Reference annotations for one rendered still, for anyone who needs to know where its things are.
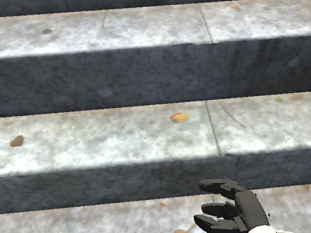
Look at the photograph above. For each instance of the robot right hand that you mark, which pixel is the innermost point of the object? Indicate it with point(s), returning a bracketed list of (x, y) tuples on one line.
[(245, 215)]

